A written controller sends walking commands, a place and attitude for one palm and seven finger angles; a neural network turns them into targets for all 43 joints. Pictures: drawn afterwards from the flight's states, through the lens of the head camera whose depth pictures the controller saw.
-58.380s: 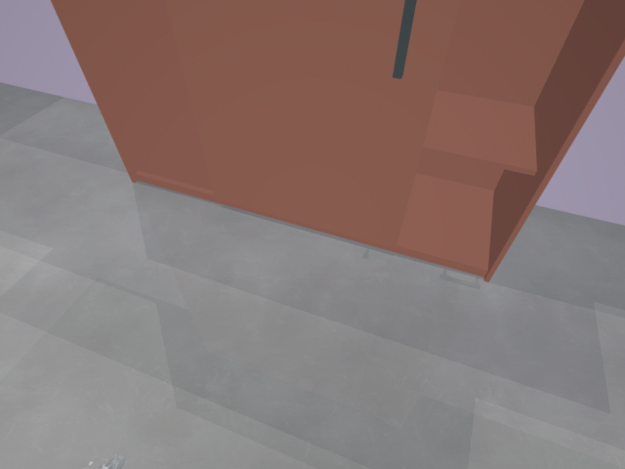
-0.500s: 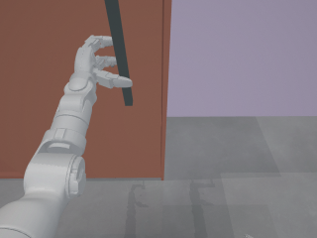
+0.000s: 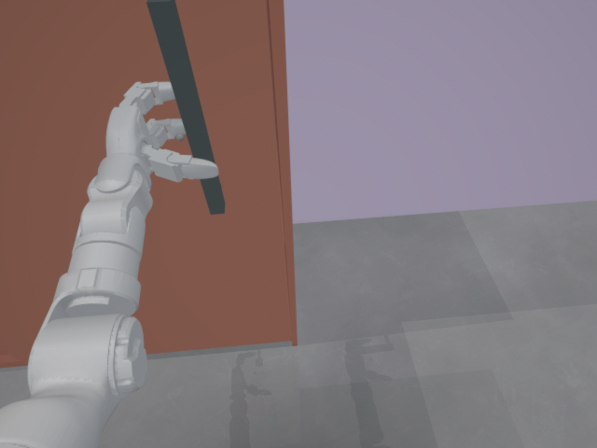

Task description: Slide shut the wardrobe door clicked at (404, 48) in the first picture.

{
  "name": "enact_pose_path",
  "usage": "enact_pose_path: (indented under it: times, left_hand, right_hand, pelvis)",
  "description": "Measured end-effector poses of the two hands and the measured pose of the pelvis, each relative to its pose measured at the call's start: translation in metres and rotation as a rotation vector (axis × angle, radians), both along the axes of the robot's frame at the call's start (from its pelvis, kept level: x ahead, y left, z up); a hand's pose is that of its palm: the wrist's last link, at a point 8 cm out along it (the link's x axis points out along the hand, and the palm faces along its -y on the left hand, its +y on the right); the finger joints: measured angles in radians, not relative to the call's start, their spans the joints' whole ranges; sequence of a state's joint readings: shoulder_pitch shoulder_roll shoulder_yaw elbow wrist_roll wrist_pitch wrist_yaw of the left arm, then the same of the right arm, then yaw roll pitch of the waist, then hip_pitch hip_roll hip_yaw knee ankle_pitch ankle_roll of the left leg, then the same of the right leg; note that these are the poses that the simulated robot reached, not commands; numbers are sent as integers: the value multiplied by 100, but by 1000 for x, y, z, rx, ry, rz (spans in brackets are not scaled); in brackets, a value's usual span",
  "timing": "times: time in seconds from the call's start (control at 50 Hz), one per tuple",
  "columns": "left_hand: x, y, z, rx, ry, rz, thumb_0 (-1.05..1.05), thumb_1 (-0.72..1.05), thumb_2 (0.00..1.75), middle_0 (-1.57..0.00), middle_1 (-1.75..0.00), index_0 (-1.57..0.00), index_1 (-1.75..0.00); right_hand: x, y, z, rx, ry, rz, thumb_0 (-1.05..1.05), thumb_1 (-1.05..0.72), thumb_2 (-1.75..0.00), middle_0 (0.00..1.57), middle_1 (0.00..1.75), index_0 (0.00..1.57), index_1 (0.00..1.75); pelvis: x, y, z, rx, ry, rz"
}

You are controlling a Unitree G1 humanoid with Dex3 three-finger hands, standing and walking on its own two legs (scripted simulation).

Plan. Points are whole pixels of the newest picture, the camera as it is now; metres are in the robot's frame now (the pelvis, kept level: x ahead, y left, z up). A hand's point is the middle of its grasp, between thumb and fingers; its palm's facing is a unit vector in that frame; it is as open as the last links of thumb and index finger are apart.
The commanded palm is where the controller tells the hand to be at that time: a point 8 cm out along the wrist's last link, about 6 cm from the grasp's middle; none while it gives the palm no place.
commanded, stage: move the hooked fingers beside the handle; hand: left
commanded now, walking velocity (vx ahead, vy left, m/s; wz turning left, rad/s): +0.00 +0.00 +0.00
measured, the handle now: (197, 121) +0.52 +0.14 +0.17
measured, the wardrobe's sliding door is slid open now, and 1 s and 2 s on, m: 0.00 0.00 0.00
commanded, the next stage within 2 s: feel for the door with the fingertips in 1.72 s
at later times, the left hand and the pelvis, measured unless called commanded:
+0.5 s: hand (158, 143) +0.45 +0.17 +0.19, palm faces +0.09 -1.00 -0.01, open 14.0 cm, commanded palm +0.42 +0.22 +0.19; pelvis -0.01 -0.01 +0.00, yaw +2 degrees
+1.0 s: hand (127, 145) +0.44 +0.21 +0.19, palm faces +0.09 -1.00 -0.01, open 14.0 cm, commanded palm +0.42 +0.26 +0.19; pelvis -0.01 +0.00 +0.00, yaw +1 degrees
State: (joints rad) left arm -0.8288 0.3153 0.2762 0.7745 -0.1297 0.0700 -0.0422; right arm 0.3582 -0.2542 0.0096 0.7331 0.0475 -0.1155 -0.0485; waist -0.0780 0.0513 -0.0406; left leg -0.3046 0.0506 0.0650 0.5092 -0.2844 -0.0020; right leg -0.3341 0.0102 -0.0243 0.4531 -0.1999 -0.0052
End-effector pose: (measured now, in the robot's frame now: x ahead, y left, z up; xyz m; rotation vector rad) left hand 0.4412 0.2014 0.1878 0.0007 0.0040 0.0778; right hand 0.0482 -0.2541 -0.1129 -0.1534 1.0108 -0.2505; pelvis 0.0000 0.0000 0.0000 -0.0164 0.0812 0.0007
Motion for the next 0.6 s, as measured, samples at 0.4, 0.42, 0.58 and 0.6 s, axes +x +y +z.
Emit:
enact_pose_path:
  times: [0.4, 0.42, 0.58, 0.6]
  left_hand:
    - [-25, 17, 5, 11, 27, 16, -1, -51, 30, -30, -120, -30, -120]
    - [-25, 18, 5, 7, 29, 14, -1, -51, 30, -30, -120, -30, -120]
    - [-19, 24, 9, 13, 12, 11, -1, -50, 30, -30, -120, -30, -120]
    - [-18, 24, 9, 14, 11, 9, -1, -50, 30, -30, -120, -30, -120]
  right_hand:
    - [69, 2, 14, -12, -144, 97, 1, -90, -90, 20, 30, 20, 30]
    - [69, 2, 14, -14, -142, 101, 1, -90, -90, 21, 30, 20, 30]
    - [49, -1, 9, -18, -98, 84, 1, -90, -90, 21, 30, 20, 30]
    - [45, -1, 8, -18, -89, 78, 1, -90, -90, 21, 30, 20, 30]
  pelvis:
    - [-2, -7, 1, 2, -37, 35]
    - [-3, -7, 0, 2, -36, 38]
    - [-6, -7, 0, 2, -23, 35]
    - [-6, -6, 0, 2, -22, 34]
